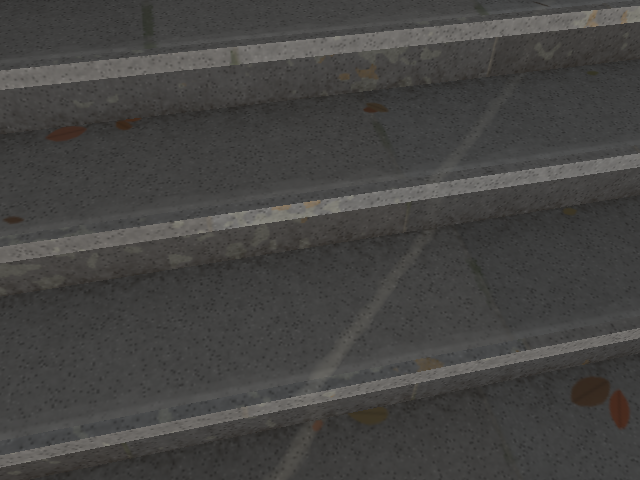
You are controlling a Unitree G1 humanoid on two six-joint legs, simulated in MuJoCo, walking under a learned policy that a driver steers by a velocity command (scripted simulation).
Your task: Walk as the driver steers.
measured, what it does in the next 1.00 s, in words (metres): stands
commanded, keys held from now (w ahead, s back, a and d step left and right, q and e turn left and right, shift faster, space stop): no key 1.00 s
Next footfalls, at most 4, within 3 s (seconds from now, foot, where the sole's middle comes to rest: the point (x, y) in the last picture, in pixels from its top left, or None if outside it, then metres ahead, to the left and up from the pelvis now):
1.94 left None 0.36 0.11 -0.62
2.42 right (348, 320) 0.71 -0.02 -0.46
3.00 left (218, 322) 0.70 0.22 -0.46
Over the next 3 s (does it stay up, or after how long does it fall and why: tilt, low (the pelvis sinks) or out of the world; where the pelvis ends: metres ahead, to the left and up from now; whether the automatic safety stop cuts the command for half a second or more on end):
stays up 0.71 0.06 0.31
